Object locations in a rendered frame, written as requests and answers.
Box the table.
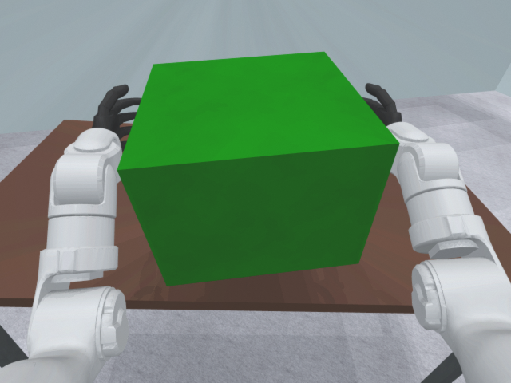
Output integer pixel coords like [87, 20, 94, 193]
[0, 120, 511, 383]

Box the left robot hand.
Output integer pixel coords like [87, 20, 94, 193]
[92, 85, 141, 151]

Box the right robot forearm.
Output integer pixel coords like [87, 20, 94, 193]
[386, 122, 511, 293]

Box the left robot forearm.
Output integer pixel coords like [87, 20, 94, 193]
[26, 128, 122, 356]

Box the carton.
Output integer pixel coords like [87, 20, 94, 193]
[117, 52, 400, 286]

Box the right robot hand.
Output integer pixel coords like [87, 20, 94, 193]
[363, 83, 402, 126]

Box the robot left upper arm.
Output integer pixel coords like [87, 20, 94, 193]
[0, 286, 129, 383]

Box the robot right upper arm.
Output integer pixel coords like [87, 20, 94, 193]
[411, 256, 511, 383]

